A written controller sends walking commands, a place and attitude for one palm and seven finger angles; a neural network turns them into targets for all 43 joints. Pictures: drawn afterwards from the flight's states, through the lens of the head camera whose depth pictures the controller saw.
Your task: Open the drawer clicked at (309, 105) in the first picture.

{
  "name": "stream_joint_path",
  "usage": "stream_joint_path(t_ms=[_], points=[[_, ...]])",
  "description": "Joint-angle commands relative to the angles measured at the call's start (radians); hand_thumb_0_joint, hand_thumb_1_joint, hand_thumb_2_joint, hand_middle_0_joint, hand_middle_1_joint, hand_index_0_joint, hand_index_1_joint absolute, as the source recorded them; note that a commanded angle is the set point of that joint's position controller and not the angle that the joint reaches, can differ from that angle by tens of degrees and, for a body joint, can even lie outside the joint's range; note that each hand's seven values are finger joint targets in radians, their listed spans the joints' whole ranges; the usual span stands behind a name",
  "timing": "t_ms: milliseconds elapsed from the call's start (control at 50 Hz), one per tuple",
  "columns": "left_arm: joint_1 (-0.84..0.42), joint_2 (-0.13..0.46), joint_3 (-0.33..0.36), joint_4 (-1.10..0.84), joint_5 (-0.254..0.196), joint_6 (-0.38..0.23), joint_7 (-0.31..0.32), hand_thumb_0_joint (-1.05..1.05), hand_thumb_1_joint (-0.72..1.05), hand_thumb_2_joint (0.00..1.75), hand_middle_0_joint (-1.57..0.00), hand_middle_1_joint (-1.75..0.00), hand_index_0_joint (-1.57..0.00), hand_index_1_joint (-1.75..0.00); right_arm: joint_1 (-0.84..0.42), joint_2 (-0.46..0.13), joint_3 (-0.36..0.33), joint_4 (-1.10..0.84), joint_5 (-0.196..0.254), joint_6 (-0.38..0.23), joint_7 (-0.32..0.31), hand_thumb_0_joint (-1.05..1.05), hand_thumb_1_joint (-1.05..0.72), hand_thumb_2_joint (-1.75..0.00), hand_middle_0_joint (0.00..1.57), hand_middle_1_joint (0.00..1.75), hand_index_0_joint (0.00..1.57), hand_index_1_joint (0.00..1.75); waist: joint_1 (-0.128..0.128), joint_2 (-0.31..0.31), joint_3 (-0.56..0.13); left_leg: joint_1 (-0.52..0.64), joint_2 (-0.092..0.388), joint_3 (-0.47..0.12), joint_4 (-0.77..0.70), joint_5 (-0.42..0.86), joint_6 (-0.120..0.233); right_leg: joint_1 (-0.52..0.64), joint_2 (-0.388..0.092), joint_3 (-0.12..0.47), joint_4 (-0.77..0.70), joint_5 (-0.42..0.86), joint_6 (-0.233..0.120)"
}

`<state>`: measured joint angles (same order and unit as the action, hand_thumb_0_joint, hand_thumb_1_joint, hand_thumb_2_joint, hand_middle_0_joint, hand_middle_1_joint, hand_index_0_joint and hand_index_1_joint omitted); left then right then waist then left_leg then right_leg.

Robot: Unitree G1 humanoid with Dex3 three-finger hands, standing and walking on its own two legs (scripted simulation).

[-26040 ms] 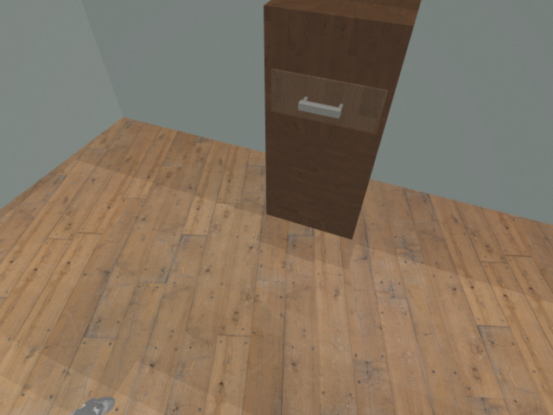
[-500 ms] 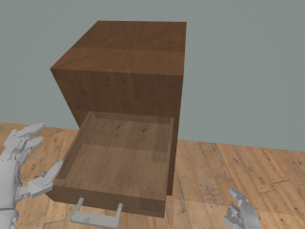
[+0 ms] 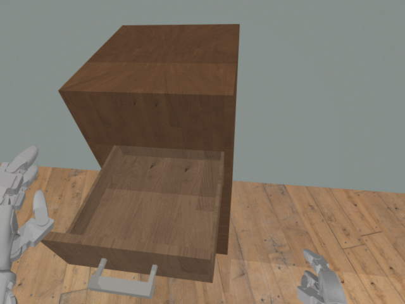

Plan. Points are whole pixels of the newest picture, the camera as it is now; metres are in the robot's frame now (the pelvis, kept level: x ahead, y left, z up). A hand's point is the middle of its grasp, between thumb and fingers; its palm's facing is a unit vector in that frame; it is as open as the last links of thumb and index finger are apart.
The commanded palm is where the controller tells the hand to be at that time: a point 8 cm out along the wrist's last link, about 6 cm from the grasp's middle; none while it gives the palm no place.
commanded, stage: step back with the hand held close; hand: left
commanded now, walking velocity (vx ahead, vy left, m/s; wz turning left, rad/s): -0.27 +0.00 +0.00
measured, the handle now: (124, 276) +0.20 +0.22 -0.11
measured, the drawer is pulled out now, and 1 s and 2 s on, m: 0.30 0.30 0.30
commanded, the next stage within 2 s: stop stepping back and stand still in 1.02 s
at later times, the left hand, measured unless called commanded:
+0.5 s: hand (19, 251) +0.14 +0.27 +0.16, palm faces +0.33 -0.79 -0.53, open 7.4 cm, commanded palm +0.09 +0.30 +0.17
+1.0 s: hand out of the picture +0.05 +0.24 +0.14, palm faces +0.27 -0.84 -0.48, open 7.4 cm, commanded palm -0.03 +0.28 +0.17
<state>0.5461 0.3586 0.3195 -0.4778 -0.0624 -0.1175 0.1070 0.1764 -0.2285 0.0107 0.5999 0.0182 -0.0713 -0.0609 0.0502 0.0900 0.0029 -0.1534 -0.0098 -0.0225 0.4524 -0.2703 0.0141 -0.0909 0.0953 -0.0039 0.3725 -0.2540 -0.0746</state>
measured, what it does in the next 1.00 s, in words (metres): walks backwards: right foot, then left foot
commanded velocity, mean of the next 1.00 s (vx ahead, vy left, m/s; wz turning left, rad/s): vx -0.31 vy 0.00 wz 0.05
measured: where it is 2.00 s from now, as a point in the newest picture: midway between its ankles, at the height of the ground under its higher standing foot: outside the picture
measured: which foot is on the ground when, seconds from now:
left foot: down 0.00-0.68, up 0.70-0.90, down 0.92-1.00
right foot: down 0.00-0.40, up 0.42-0.58, down 0.60-1.00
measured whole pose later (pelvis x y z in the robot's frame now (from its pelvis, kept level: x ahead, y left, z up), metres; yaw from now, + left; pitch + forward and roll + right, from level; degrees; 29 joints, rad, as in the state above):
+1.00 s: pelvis -0.17 +0.01 -0.01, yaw -2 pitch +2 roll +1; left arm 0.62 0.44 0.38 -0.60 -0.05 -0.20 0.15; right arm 0.16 -0.23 -0.05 0.60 0.02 -0.06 -0.06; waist -0.03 -0.07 0.06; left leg -0.31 0.03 0.00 0.52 -0.23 -0.03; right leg -0.37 0.00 -0.03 0.56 -0.22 -0.02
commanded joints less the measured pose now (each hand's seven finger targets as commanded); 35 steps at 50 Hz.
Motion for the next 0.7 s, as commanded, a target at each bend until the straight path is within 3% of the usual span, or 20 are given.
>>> stream_joint_path(t_ms=[0,60,120,140,200,240,340,380,420,460,520,540,600,620,640,660,680], points=[[0.009,0.119,0.112,-0.091,0.020,-0.090,0.022,0.00,0.90,0.90,-0.20,-0.30,-0.20,-0.30,-0.106,-0.105,-0.059,-0.178,0.003,-0.013,0.000,0.00,-0.90,-0.90,0.20,0.30,0.20,0.30,-0.049,-0.193,-0.021,0.033,0.050,-0.033,0.043,0.167,0.035,-0.122,-0.210,0.200,-0.093,0.428,0.093],[0.074,0.107,0.090,-0.119,0.022,-0.092,0.018,0.00,0.90,0.90,-0.20,-0.30,-0.20,-0.30,-0.114,-0.105,-0.068,-0.197,0.014,0.009,0.012,0.00,-0.90,-0.90,0.20,0.30,0.20,0.30,-0.049,-0.126,-0.110,0.037,0.070,-0.015,0.042,0.231,0.039,-0.093,-0.217,0.180,-0.039,0.471,0.107],[0.091,0.157,0.125,-0.208,0.027,-0.095,0.031,0.00,0.90,0.90,-0.20,-0.30,-0.20,-0.30,-0.125,-0.104,-0.078,-0.218,0.020,0.027,0.013,0.00,-0.90,-0.90,0.20,0.30,0.20,0.30,-0.051,-0.158,-0.159,0.002,0.087,-0.021,0.046,0.293,0.040,-0.057,-0.214,0.166,0.002,0.488,0.104],[0.077,0.200,0.149,-0.268,0.030,-0.103,0.037,0.00,0.90,0.90,-0.20,-0.30,-0.20,-0.30,-0.129,-0.110,-0.078,-0.223,0.017,0.026,0.011,0.00,-0.90,-0.90,0.20,0.30,0.20,0.30,-0.052,-0.121,-0.168,-0.007,0.087,-0.029,0.048,0.310,0.037,-0.061,-0.218,0.172,0.014,0.490,0.091],[0.120,0.235,0.184,-0.373,0.027,-0.117,0.055,0.00,0.90,0.90,-0.20,-0.30,-0.20,-0.30,-0.119,-0.103,-0.076,-0.244,0.014,0.026,0.003,0.00,-0.90,-0.90,0.20,0.30,0.20,0.30,-0.055,-0.064,-0.207,-0.047,0.109,-0.061,0.045,0.408,0.038,-0.022,-0.201,0.149,0.071,0.495,0.064],[0.138,0.279,0.224,-0.420,0.023,-0.118,0.065,0.00,0.90,0.90,-0.20,-0.30,-0.20,-0.30,-0.128,-0.101,-0.073,-0.246,0.013,0.020,-0.005,0.00,-0.90,-0.90,0.20,0.30,0.20,0.30,-0.049,0.023,-0.225,-0.056,0.133,-0.082,0.032,0.461,0.040,-0.028,-0.185,0.132,0.103,0.468,0.058],[0.232,0.232,0.223,-0.367,0.015,-0.112,0.074,0.00,0.90,0.90,-0.20,-0.30,-0.20,-0.30,-0.107,-0.083,-0.076,-0.231,-0.003,-0.005,-0.011,0.00,-0.90,-0.90,0.20,0.30,0.20,0.30,-0.047,0.081,-0.202,-0.130,0.197,-0.135,-0.041,0.456,0.050,-0.072,-0.126,0.059,0.188,0.114,0.057],[0.210,0.200,0.197,-0.359,0.021,-0.114,0.087,0.00,0.90,0.90,-0.20,-0.30,-0.20,-0.30,-0.082,-0.085,-0.077,-0.219,-0.025,-0.026,-0.020,0.00,-0.90,-0.90,0.20,0.30,0.20,0.30,-0.058,0.104,-0.156,-0.197,0.242,-0.167,-0.086,0.452,0.063,-0.094,-0.095,0.026,0.263,-0.077,0.064],[0.201,0.165,0.179,-0.309,0.023,-0.107,0.095,0.00,0.90,0.90,-0.20,-0.30,-0.20,-0.30,-0.055,-0.087,-0.077,-0.196,-0.040,-0.046,-0.024,0.00,-0.90,-0.90,0.20,0.30,0.20,0.30,-0.066,0.133,-0.117,-0.272,0.265,-0.171,-0.122,0.376,0.088,-0.099,-0.082,0.019,0.341,-0.183,0.069],[0.167,0.147,0.150,-0.306,0.018,-0.102,0.102,0.00,0.90,0.90,-0.20,-0.30,-0.20,-0.30,-0.030,-0.095,-0.074,-0.176,-0.048,-0.058,-0.026,0.00,-0.90,-0.90,0.20,0.30,0.20,0.30,-0.074,0.070,-0.106,-0.244,0.274,-0.179,-0.107,0.415,0.096,-0.131,-0.079,0.018,0.335,-0.196,0.072],[0.133,0.121,0.106,-0.298,0.011,-0.086,0.097,0.00,0.90,0.90,-0.20,-0.30,-0.20,-0.30,-0.017,-0.111,-0.073,-0.156,-0.042,-0.067,-0.031,0.00,-0.90,-0.90,0.20,0.30,0.20,0.30,-0.072,0.033,-0.115,-0.156,0.256,-0.171,-0.080,0.410,0.091,-0.152,-0.086,-0.004,0.225,-0.143,0.090],[0.106,0.143,0.116,-0.317,0.015,-0.084,0.102,0.00,0.90,0.90,-0.20,-0.30,-0.20,-0.30,-0.019,-0.117,-0.073,-0.149,-0.046,-0.070,-0.037,0.00,-0.90,-0.90,0.20,0.30,0.20,0.30,-0.073,0.032,-0.116,-0.136,0.254,-0.167,-0.067,0.419,0.088,-0.150,-0.088,-0.005,0.192,-0.124,0.088],[0.066,0.153,0.112,-0.335,0.011,-0.089,0.094,0.00,0.90,0.90,-0.20,-0.30,-0.20,-0.30,-0.046,-0.116,-0.054,-0.149,-0.043,-0.078,-0.038,0.00,-0.90,-0.90,0.20,0.30,0.20,0.30,-0.067,-0.003,-0.131,-0.140,0.225,-0.178,-0.035,0.280,0.070,-0.120,-0.100,0.002,0.070,-0.056,0.082],[0.052,0.157,0.114,-0.348,0.013,-0.091,0.090,0.00,0.90,0.90,-0.20,-0.30,-0.20,-0.30,-0.058,-0.116,-0.053,-0.158,-0.036,-0.077,-0.036,0.00,-0.90,-0.90,0.20,0.30,0.20,0.30,-0.068,-0.021,-0.141,-0.165,0.199,-0.145,-0.005,0.182,0.053,-0.111,-0.124,0.026,0.049,0.004,0.070],[0.050,0.186,0.136,-0.354,0.014,-0.086,0.094,0.00,0.90,0.90,-0.20,-0.30,-0.20,-0.30,-0.052,-0.116,-0.067,-0.157,-0.029,-0.075,-0.038,0.00,-0.90,-0.90,0.20,0.30,0.20,0.30,-0.074,-0.115,-0.141,-0.174,0.142,-0.107,0.079,0.059,0.028,-0.152,-0.173,0.103,0.004,0.070,0.036],[0.058,0.194,0.141,-0.328,0.001,-0.088,0.081,0.00,0.90,0.90,-0.20,-0.30,-0.20,-0.30,-0.075,-0.103,-0.065,-0.171,-0.007,-0.070,-0.024,0.00,-0.90,-0.90,0.20,0.30,0.20,0.30,-0.076,-0.203,-0.127,-0.167,0.061,-0.044,0.202,-0.067,0.006,-0.235,-0.287,0.241,-0.084,0.041,-0.012],[0.062,0.201,0.144,-0.323,-0.002,-0.097,0.076,0.00,0.90,0.90,-0.20,-0.30,-0.20,-0.30,-0.063,-0.091,-0.066,-0.168,0.005,-0.063,-0.016,0.00,-0.90,-0.90,0.20,0.30,0.20,0.30,-0.079,-0.281,-0.104,-0.163,0.006,-0.009,0.366,-0.103,-0.015,-0.293,-0.401,0.334,-0.141,0.004,-0.069]])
